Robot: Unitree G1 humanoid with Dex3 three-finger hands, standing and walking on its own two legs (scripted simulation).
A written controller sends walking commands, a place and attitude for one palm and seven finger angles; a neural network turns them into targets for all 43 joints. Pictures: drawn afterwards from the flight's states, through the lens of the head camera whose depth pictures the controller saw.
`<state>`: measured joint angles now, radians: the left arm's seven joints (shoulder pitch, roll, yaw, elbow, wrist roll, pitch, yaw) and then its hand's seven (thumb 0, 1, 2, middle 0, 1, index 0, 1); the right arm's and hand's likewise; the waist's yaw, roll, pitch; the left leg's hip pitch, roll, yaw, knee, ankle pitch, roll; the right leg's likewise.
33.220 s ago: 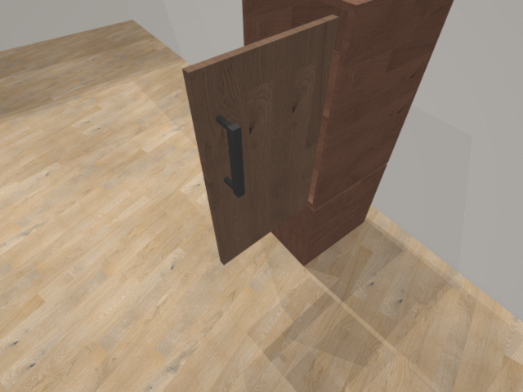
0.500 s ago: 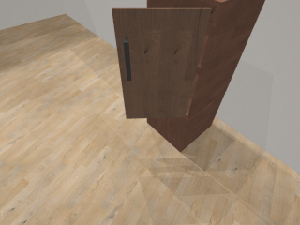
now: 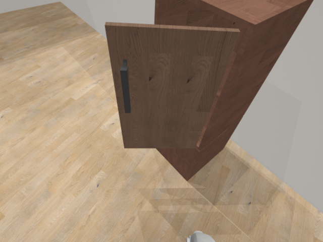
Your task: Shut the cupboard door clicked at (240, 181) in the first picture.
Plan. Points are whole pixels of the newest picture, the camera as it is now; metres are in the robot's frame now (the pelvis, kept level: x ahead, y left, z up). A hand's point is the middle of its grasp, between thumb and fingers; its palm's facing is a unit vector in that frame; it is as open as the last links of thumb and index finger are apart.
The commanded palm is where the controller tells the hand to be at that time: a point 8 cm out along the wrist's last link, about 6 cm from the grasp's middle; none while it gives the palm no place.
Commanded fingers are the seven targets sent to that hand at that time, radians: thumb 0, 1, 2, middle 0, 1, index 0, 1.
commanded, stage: come to a stop and stand still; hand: left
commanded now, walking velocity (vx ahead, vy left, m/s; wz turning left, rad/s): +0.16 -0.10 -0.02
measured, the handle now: (126, 88) +0.54 +0.14 +0.05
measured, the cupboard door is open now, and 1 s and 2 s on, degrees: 51 51 51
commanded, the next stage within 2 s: look again from close up in 1.38 s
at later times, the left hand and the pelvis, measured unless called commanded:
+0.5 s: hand (106, 241) +0.15 +0.16 -0.18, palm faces +0.06 -0.97 -0.24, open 7.3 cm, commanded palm none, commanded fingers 0.00 0.90 0.90 -0.20 -0.30 -0.20 -0.30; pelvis +0.08 -0.04 -0.01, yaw +1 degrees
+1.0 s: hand out of the picture +0.05 +0.21 -0.19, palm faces +0.00 -0.98 -0.21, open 7.4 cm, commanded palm none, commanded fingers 0.00 0.90 0.90 -0.20 -0.30 -0.20 -0.30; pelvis +0.05 +0.02 -0.01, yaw -1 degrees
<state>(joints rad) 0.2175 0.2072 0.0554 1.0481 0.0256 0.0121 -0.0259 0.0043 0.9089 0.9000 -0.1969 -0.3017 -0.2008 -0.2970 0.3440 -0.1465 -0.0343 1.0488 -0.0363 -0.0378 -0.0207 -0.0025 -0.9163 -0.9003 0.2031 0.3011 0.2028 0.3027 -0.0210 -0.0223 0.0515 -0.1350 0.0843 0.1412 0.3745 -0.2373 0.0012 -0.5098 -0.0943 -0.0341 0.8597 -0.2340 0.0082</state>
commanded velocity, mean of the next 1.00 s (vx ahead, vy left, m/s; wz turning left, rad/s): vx -0.09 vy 0.07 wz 0.00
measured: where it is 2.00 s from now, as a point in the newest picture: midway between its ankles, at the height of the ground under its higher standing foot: outside the picture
